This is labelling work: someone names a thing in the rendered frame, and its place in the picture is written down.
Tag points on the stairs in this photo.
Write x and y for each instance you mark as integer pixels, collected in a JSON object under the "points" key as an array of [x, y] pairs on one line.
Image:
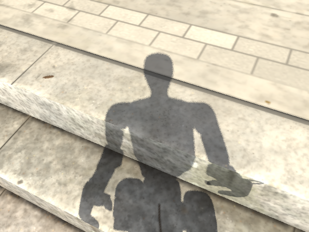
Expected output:
{"points": [[62, 170]]}

